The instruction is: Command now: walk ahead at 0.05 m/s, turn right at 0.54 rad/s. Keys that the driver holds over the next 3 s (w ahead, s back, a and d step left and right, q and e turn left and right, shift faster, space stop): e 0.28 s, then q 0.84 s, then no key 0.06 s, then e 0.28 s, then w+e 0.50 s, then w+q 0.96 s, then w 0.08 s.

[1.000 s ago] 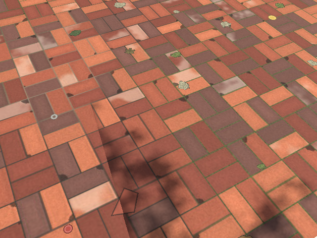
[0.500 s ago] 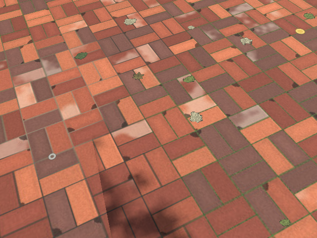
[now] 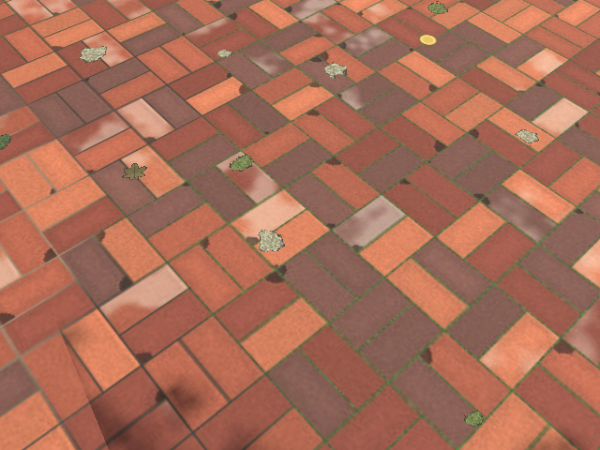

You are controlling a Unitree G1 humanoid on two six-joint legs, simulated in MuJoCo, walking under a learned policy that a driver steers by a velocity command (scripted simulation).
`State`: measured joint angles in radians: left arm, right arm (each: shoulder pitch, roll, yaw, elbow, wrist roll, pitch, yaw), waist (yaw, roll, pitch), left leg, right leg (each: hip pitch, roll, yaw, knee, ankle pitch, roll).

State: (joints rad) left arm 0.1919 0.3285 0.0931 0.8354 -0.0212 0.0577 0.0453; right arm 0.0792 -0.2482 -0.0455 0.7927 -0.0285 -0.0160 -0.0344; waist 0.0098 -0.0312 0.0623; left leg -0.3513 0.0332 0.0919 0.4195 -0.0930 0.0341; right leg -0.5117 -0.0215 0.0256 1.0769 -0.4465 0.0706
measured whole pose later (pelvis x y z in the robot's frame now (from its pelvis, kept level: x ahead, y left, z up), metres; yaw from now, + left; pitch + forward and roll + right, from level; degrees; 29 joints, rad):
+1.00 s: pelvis +0.01 -0.06 +0.00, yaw +6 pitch +1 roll -1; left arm 0.08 0.30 0.09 0.82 -0.02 0.00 0.03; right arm 0.13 -0.33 -0.09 0.82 0.02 0.04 -0.03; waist -0.02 0.01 0.06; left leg -0.27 -0.04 -0.17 0.47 -0.22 -0.01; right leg -0.32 0.04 0.07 0.59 -0.32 0.07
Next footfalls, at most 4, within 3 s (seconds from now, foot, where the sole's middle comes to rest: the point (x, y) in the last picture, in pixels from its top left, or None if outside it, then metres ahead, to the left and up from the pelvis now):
0.20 right None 0.04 -0.14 -0.77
0.66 left None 0.05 0.07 -0.77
1.04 right None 0.08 -0.17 -0.77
1.36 left None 0.01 0.08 -0.77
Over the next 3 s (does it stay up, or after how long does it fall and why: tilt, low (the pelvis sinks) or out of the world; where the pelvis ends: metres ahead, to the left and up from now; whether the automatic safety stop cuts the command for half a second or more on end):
stays up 0.72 -0.16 0.01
